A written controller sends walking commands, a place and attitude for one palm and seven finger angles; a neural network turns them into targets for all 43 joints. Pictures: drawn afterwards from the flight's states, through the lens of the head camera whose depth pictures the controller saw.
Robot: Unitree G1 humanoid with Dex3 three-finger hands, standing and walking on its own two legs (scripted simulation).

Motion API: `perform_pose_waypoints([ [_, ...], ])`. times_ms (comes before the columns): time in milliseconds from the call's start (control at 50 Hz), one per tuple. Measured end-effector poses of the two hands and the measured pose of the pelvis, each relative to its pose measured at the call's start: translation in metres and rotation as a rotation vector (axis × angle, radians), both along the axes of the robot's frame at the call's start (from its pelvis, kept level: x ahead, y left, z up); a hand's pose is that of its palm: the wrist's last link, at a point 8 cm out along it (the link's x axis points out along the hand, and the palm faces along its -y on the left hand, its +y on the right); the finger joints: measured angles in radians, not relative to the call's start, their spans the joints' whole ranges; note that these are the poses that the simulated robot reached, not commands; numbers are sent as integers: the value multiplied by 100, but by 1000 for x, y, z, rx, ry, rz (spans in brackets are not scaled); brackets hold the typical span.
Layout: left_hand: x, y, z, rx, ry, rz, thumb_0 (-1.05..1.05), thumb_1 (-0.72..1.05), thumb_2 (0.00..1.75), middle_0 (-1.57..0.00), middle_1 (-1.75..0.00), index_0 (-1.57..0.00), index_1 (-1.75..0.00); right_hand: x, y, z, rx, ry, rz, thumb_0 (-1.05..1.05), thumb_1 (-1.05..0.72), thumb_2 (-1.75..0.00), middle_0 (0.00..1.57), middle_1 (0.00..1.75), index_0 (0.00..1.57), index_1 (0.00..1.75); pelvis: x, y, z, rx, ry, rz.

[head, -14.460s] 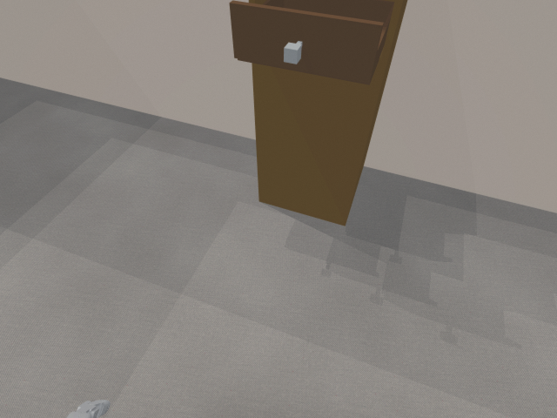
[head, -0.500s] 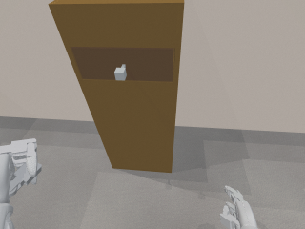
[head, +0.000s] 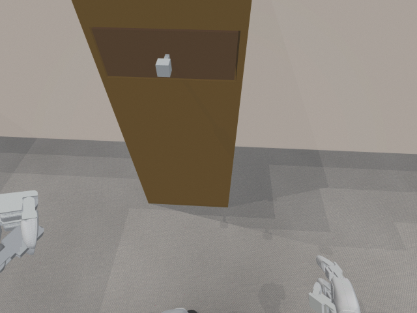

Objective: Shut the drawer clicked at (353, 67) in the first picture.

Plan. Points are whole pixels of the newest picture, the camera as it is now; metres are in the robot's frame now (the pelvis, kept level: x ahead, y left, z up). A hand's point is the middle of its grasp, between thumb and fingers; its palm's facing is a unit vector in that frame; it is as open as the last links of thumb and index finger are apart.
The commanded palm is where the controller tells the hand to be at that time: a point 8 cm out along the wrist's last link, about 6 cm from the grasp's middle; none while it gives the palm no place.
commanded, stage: step back with the hand held close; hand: left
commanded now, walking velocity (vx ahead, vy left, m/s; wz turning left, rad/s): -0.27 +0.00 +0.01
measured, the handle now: (165, 63) +0.70 +0.16 +0.11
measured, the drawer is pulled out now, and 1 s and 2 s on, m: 0.00 0.00 0.00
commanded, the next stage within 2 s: stop stepping back and stand still in 0.62 s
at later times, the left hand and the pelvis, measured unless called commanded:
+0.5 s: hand out of the picture +0.10 +0.25 +0.17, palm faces +0.39 -0.79 -0.47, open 3.2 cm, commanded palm +0.04 +0.29 +0.18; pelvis -0.08 +0.01 -0.01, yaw +3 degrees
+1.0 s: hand out of the picture -0.01 +0.24 +0.18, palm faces +0.31 -0.82 -0.47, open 3.2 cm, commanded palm -0.06 +0.29 +0.18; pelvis -0.20 +0.01 +0.00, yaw -2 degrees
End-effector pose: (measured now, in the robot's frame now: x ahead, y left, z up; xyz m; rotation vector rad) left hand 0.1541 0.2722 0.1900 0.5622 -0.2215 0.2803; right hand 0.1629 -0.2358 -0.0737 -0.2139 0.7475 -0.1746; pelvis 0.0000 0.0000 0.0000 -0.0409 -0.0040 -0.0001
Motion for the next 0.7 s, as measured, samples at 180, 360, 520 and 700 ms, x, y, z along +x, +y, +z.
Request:
perform_pose_waypoints([
  [180, -33, 10, -1, -6, -59, 26, 1, 88, 90, -141, -160, -141, -160, -29, 11, -5, -16, 5, 36, 1, -90, -90, 20, 30, 20, 30, -26, 6, -4, -15, -11, 14],
  [360, -54, 19, 1, 13, -111, 7, 1, 88, 90, -141, -160, -141, -160, -51, 20, -4, -28, -12, 49, 1, -90, -90, 20, 30, 20, 30, -51, 10, -7, -33, -16, 43],
  [520, -97, 16, 1, -1, -91, 33, 1, 88, 90, -141, -160, -141, -160, -65, 25, -5, -2, 6, 95, 1, -90, -90, 20, 30, 20, 30, -79, 7, -6, 5, 9, 41],
  [700, -115, 39, -10, -32, -87, 11, 1, 88, 90, -141, -160, -141, -160, -95, 41, 10, -45, -22, 80, 1, -90, -90, 20, 30, 20, 30, -122, 23, -3, 20, 18, 30],
])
